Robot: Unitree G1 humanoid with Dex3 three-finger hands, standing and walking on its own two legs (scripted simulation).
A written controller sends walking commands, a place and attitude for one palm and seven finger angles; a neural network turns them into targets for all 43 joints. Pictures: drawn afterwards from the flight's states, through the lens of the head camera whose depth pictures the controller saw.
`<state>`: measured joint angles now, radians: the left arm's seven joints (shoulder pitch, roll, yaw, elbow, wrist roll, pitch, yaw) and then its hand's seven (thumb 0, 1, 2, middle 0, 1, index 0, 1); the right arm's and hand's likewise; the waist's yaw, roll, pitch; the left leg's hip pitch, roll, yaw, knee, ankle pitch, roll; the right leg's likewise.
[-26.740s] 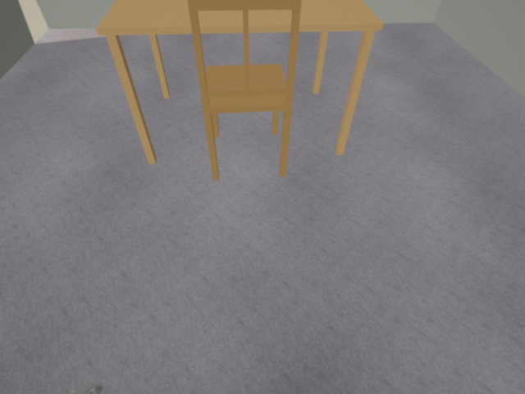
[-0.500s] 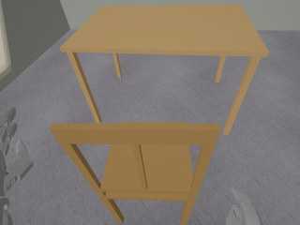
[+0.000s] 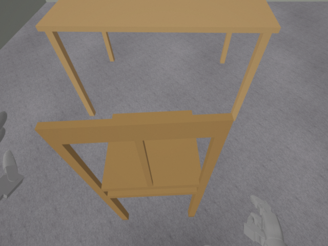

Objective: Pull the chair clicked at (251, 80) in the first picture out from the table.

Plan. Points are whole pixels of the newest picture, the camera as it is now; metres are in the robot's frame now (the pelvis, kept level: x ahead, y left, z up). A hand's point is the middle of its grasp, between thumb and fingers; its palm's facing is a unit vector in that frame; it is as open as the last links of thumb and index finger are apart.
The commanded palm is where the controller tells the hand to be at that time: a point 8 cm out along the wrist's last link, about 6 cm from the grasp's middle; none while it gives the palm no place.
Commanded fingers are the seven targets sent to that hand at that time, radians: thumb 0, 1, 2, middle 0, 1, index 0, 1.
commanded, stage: step back with the hand held close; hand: left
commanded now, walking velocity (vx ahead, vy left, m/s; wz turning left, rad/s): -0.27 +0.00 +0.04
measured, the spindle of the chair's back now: (145, 165) +0.34 +0.08 -0.07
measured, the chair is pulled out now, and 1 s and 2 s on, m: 0.57 0.57 0.57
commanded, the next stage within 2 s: stop stepping back and stand still in 1.72 s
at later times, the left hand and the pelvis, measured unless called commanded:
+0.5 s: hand out of the picture +0.15 +0.27 +0.16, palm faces +0.49 -0.71 -0.51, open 7.4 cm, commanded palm +0.09 +0.30 +0.18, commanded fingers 0.00 0.90 0.90 -0.20 -0.30 -0.20 -0.30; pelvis -0.05 +0.00 -0.01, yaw +1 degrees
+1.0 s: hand out of the picture +0.15 +0.26 +0.17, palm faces +0.50 -0.71 -0.49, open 7.4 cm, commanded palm +0.08 +0.30 +0.18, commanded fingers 0.00 0.90 0.90 -0.20 -0.30 -0.20 -0.30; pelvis -0.05 -0.01 -0.02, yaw +2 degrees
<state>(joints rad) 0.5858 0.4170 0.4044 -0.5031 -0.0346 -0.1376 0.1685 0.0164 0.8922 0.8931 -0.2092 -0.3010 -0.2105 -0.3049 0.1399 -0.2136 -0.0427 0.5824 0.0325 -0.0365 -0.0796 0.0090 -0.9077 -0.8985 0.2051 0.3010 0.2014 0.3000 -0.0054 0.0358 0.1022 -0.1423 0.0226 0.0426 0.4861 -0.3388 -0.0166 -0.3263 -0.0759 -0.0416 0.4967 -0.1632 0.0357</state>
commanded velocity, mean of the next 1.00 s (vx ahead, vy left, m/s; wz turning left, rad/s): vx -0.35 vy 0.00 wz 0.01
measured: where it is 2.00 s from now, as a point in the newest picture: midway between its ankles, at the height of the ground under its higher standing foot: outside the picture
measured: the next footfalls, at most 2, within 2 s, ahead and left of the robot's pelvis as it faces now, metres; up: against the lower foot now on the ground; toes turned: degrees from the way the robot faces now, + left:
right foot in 1.86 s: -0.19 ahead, -0.19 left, +0.00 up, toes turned -2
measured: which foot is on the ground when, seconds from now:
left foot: down 0.00-1.00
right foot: down 0.00-1.00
